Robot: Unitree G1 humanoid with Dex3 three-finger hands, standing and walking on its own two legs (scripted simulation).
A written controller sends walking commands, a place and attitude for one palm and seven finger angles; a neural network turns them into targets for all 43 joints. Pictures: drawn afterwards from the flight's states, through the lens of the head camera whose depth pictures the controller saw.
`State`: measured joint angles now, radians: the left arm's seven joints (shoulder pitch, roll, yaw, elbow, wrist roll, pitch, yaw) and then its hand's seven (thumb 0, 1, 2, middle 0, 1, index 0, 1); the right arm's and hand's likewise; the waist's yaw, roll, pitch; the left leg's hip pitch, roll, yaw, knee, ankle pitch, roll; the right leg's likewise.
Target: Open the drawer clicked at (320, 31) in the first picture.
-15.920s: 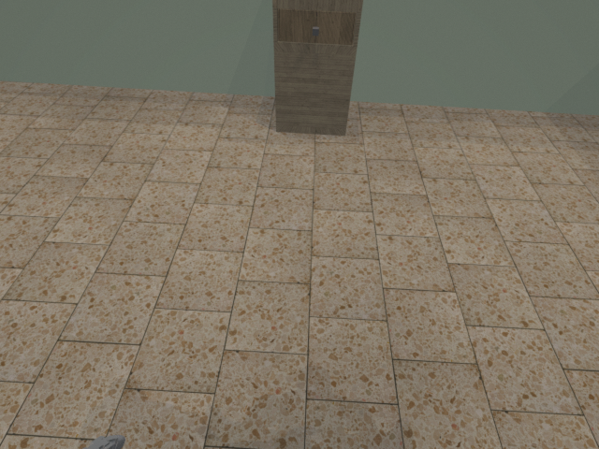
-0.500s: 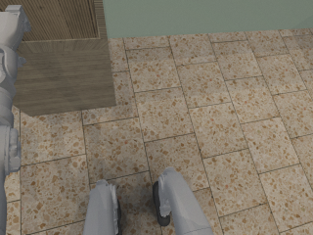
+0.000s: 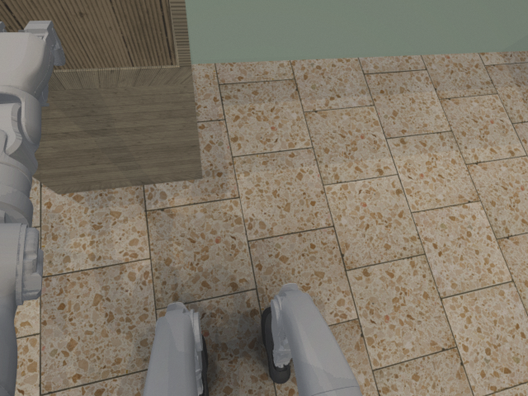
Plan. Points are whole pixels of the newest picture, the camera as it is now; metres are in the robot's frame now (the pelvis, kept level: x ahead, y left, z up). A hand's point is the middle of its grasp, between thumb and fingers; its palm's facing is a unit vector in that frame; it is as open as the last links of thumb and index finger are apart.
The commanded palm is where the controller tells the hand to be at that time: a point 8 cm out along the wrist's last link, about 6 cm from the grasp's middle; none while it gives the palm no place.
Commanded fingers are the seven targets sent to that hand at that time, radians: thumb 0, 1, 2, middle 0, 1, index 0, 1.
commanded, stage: pull the drawer open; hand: left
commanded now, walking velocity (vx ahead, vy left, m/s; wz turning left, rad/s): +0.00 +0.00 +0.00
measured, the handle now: (24, 54) +0.60 +0.27 +0.01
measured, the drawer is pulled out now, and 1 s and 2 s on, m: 0.00 0.00 0.00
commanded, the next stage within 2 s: open the thumb to release the handle in 0.44 s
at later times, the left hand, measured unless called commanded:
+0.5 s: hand (34, 91) +0.56 +0.26 -0.01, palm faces -0.04 -0.03 -1.00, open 6.2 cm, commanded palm +0.54 +0.25 +0.04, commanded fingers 0.00 0.90 0.90 -0.40 -1.35 -0.40 -1.35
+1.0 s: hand (40, 90) +0.56 +0.25 +0.00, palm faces -0.07 +0.00 -1.00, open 11.5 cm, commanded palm +0.56 +0.23 +0.04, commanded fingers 0.00 -0.50 0.30 -0.30 -1.20 -0.30 -1.20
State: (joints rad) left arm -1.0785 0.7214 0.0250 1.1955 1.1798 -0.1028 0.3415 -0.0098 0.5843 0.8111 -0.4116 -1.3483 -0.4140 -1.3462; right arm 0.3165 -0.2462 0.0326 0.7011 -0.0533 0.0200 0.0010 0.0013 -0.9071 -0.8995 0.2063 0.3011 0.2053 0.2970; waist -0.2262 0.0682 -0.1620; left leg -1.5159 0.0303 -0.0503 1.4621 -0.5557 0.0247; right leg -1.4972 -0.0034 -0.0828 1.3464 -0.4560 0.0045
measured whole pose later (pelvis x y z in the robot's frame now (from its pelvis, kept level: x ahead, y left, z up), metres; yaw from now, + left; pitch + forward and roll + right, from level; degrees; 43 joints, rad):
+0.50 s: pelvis +0.04 +0.01 +0.03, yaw -1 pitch +34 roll -4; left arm -0.84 0.61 0.09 1.03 1.14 -0.14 0.42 0.01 0.60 0.79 -0.41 -1.35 -0.42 -1.35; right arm 0.28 -0.26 -0.02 0.71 -0.07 0.07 0.02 0.00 -0.91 -0.90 0.21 0.30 0.20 0.30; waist -0.15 0.06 -0.17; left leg -1.35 0.04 0.00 1.37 -0.61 0.03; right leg -1.36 0.01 -0.04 1.28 -0.51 0.02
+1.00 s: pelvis +0.02 +0.00 +0.02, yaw +0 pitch +33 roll -5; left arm -0.97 0.66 0.04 1.15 1.16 -0.10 0.38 0.00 -0.13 0.46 -0.33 -1.24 -0.34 -1.24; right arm 0.31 -0.26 0.00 0.72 -0.06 0.05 0.00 0.00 -0.91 -0.90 0.20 0.30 0.20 0.30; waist -0.20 0.07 -0.17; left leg -1.41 0.04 -0.03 1.41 -0.58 0.02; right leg -1.40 0.01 -0.06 1.30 -0.48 0.01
